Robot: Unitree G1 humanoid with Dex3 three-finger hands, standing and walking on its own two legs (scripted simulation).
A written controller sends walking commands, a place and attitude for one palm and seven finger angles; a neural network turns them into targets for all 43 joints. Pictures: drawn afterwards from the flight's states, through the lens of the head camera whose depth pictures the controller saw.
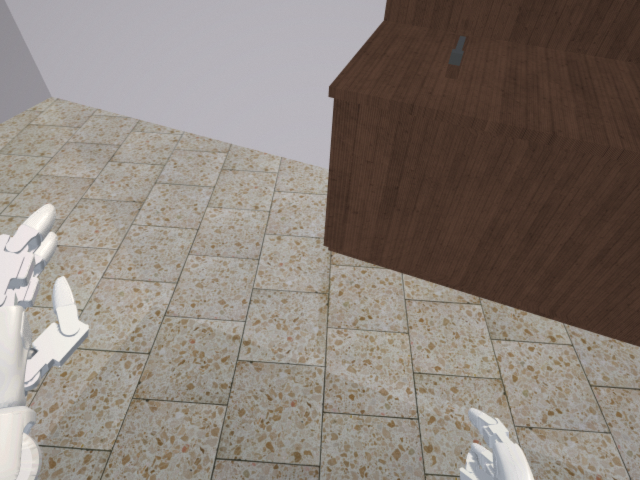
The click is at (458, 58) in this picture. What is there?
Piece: tap's lever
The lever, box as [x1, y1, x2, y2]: [448, 49, 463, 65]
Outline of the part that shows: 452,49 448,63 459,65 463,51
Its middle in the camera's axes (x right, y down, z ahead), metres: +0.34 -0.45 +0.96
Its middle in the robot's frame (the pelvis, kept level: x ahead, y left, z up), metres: +1.05 -0.27 +0.10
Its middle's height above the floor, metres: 0.88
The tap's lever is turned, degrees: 0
